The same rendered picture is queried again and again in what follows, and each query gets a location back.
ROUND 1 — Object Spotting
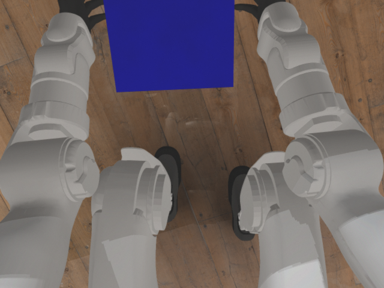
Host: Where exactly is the right robot shin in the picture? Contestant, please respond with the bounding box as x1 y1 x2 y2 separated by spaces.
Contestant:
238 151 310 234

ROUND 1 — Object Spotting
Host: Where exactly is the robot left forearm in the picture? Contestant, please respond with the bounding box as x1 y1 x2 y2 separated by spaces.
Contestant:
0 13 95 196

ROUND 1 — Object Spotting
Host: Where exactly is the robot left thigh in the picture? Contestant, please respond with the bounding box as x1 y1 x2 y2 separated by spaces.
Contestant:
88 160 170 288

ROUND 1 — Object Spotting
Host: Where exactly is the robot right upper arm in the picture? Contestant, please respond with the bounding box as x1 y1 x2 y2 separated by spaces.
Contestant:
282 130 384 288

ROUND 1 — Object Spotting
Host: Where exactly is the left robot hand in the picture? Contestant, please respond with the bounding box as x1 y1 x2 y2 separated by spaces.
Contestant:
58 0 106 34

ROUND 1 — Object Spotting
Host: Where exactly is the robot left upper arm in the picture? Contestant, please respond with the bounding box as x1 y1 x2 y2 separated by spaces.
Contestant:
0 137 100 288

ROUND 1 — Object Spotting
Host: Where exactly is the carton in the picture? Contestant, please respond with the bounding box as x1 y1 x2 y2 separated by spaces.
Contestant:
103 0 235 92

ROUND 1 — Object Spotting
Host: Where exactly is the robot right forearm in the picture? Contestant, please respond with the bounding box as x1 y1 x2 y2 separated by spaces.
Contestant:
257 2 384 168

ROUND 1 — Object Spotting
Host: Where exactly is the right robot hand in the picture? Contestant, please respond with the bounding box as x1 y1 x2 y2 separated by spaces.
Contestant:
235 0 286 24

